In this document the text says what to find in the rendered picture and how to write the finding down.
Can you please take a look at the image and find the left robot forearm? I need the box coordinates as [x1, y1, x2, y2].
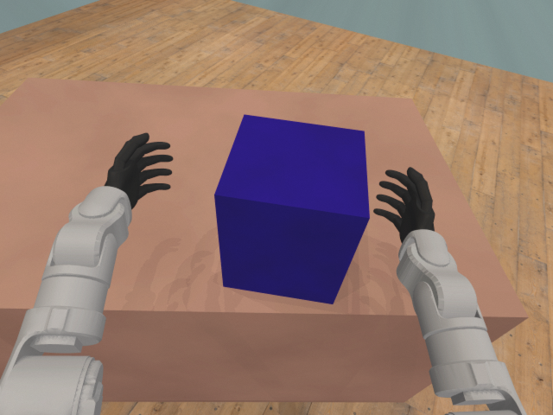
[0, 186, 132, 396]

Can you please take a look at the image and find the pedestal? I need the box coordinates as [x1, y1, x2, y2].
[0, 78, 529, 402]

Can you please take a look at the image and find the right robot forearm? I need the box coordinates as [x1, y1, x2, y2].
[397, 229, 527, 415]

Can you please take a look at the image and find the robot right hand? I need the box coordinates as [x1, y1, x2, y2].
[373, 167, 435, 243]

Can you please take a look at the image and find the robot left upper arm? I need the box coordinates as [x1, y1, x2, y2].
[0, 355, 103, 415]

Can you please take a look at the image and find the carton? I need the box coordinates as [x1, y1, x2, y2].
[214, 115, 370, 304]

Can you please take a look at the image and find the robot left hand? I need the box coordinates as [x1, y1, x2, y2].
[105, 133, 173, 210]

